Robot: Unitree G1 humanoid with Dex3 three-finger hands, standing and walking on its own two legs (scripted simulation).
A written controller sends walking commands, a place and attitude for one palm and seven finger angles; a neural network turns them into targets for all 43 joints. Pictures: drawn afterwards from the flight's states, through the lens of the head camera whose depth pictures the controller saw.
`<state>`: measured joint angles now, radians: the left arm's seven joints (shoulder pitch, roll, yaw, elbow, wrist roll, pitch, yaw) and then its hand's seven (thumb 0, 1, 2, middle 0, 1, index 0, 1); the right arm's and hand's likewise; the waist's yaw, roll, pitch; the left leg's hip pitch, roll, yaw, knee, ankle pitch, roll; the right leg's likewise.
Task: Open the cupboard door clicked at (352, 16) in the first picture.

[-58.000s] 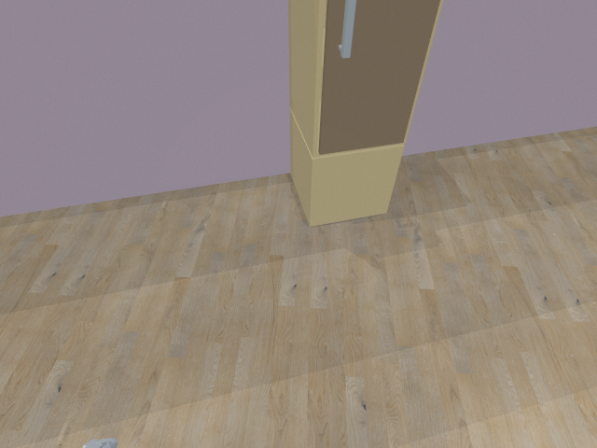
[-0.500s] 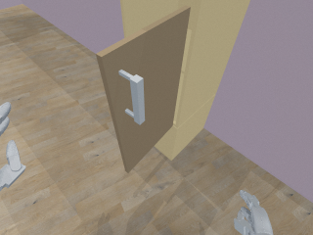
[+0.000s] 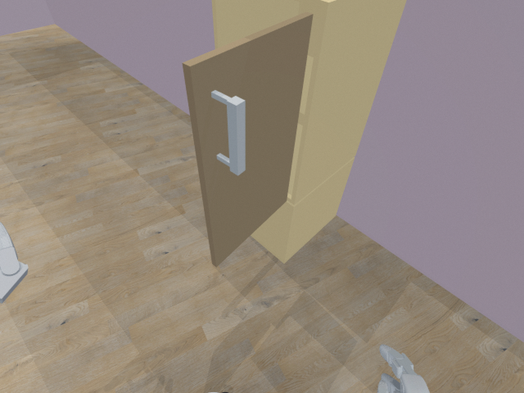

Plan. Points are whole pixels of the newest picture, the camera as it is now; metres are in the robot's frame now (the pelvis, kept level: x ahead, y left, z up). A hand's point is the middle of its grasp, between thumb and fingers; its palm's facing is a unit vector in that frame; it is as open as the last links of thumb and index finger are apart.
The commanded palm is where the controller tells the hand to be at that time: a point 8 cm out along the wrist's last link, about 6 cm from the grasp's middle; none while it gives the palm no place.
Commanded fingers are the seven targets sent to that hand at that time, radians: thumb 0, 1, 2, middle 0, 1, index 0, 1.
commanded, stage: step back with the hand held close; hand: left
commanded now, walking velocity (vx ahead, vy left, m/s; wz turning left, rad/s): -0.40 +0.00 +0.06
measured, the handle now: (228, 134) +0.53 +0.10 +0.12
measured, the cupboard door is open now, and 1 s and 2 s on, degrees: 95 95 95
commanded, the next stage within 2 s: stop stepping back and stand still in 0.02 s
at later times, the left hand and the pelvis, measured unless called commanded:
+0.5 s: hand out of the picture +0.09 +0.25 +0.17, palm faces +0.41 -0.78 -0.47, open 7.4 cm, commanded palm +0.04 +0.29 +0.19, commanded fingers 0.00 0.90 0.90 -0.20 -0.30 -0.20 -0.30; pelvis -0.10 -0.01 +0.01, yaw -1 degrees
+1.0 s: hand out of the picture +0.10 +0.26 +0.15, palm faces +0.37 -0.80 -0.47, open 7.4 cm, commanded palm none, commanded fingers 0.00 0.90 0.90 -0.20 -0.30 -0.20 -0.30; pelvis -0.11 +0.00 +0.00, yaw +0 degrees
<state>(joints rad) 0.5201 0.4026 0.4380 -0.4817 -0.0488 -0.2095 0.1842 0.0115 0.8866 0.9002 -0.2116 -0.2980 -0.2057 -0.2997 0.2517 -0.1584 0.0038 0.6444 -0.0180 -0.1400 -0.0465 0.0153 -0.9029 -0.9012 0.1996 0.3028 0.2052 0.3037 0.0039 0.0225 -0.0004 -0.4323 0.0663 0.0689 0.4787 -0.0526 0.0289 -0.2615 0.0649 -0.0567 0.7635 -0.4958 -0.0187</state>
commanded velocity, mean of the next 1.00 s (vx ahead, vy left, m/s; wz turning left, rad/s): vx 0.08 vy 0.01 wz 0.01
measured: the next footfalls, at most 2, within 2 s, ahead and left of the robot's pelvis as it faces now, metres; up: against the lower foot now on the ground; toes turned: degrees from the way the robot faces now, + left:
right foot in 0.04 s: -0.06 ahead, -0.10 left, +0.00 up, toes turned -3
left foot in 0.26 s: -0.06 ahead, +0.12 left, +0.00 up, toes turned +3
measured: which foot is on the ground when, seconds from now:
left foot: down 0.00-0.02, up 0.04-0.24, down 0.26-1.00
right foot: up 0.00-0.02, down 0.04-1.00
